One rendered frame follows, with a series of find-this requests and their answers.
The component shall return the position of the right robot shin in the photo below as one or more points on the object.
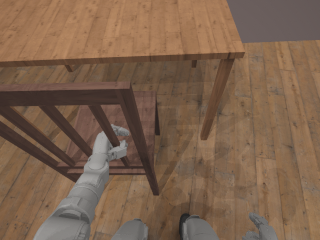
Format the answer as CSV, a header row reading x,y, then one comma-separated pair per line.
x,y
193,216

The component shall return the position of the left robot hand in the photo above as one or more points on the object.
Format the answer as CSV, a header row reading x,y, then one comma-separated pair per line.
x,y
103,145

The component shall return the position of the table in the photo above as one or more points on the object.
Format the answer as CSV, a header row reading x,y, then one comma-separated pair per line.
x,y
79,32

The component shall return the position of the robot left forearm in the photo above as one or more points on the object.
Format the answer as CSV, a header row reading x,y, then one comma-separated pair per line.
x,y
85,195

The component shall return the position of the chair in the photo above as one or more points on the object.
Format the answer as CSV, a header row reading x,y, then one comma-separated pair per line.
x,y
101,104

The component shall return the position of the robot right foot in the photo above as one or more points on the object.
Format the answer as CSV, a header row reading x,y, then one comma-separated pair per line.
x,y
181,221

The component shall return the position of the left robot upper arm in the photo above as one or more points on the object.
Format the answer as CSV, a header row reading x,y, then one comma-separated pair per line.
x,y
61,228

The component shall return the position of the right robot hand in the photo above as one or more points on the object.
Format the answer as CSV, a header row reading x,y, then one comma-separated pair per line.
x,y
266,232

